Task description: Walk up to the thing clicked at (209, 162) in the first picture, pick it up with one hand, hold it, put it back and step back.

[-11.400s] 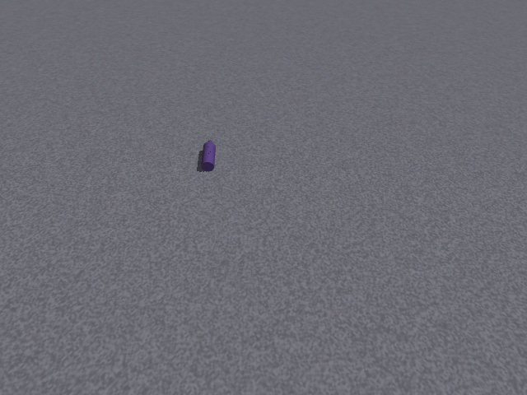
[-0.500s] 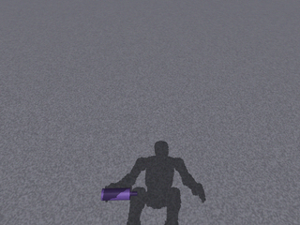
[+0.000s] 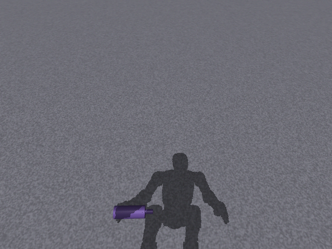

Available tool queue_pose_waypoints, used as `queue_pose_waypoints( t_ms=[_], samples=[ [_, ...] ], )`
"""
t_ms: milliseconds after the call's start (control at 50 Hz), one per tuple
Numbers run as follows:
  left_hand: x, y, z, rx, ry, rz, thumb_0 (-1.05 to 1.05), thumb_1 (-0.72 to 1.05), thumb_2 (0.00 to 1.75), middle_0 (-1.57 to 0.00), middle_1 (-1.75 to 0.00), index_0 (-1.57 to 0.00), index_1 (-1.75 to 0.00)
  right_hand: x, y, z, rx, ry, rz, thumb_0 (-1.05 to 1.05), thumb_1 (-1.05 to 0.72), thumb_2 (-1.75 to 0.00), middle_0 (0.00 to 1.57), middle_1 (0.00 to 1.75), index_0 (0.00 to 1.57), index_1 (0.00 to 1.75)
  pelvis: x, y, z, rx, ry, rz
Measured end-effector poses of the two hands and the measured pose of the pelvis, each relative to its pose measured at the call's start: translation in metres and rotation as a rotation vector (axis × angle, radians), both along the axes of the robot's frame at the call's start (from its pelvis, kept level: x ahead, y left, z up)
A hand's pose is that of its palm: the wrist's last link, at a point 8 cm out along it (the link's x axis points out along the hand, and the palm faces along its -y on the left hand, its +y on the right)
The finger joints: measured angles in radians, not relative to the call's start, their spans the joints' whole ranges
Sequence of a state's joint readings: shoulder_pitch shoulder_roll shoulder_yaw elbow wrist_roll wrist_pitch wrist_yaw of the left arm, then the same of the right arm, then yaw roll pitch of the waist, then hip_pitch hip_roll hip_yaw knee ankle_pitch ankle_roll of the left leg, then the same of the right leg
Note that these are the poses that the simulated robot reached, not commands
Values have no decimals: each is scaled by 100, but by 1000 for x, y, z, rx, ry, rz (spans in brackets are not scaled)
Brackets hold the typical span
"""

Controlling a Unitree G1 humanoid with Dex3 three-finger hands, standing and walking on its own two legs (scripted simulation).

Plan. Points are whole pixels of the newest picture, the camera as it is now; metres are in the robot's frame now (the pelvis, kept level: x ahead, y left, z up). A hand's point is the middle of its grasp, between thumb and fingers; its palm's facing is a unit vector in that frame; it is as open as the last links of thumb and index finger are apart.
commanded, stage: stand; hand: left
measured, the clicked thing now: (133, 211) +0.45 +0.18 -0.75
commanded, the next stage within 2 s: walk up in 0.42 s
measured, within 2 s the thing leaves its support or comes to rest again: neither
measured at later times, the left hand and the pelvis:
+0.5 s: hand out of the picture +0.08 +0.25 -0.16, palm faces -0.01 -0.94 -0.34, open 7.4 cm; pelvis +0.00 -0.01 +0.00, yaw +0 degrees
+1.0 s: hand out of the picture +0.10 +0.16 -0.16, palm faces +0.02 -0.94 -0.34, open 7.4 cm; pelvis +0.03 -0.09 -0.02, yaw +1 degrees
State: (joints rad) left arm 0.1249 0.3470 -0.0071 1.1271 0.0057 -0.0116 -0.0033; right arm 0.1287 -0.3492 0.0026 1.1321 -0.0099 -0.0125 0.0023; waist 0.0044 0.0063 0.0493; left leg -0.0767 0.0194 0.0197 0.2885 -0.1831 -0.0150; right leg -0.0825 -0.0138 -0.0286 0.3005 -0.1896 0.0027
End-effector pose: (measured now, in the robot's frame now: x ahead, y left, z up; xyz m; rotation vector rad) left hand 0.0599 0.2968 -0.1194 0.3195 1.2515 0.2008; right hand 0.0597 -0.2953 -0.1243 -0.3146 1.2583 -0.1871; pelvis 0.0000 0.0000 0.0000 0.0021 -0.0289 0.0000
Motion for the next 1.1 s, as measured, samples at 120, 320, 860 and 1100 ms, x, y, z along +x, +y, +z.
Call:
queue_pose_waypoints(
  t_ms=[120, 320, 860, 1100],
  samples=[
    [2, -1, 0, 0, -2, 2, 0, 91, 90, -20, -30, -20, -30, 4, -1, 0, 0, -5, 0, 0, -90, -90, 21, 30, 21, 30, 2, -1, 0, 0, 0, 1],
    [8, -4, 0, -4, -14, 0, 0, 91, 90, -20, -30, -20, -30, 11, -2, 2, -3, -20, 6, 0, -90, -90, 21, 30, 21, 30, 4, -2, 0, -1, 0, 1],
    [22, -88, -2, 8, -16, -13, 0, 91, 90, -20, -30, -20, -30, -1, -122, -6, -77, 2, -51, 1, -90, -90, 20, 30, 20, 30, 20, -88, -14, 0, -21, -23],
    [45, -75, -15, 7, -101, 28, 0, 90, 90, -21, -30, -21, -30, 46, -92, -11, -50, -8, 42, 0, -90, -90, 21, 30, 21, 30, 32, -78, -23, -5, -20, 40]
  ],
)
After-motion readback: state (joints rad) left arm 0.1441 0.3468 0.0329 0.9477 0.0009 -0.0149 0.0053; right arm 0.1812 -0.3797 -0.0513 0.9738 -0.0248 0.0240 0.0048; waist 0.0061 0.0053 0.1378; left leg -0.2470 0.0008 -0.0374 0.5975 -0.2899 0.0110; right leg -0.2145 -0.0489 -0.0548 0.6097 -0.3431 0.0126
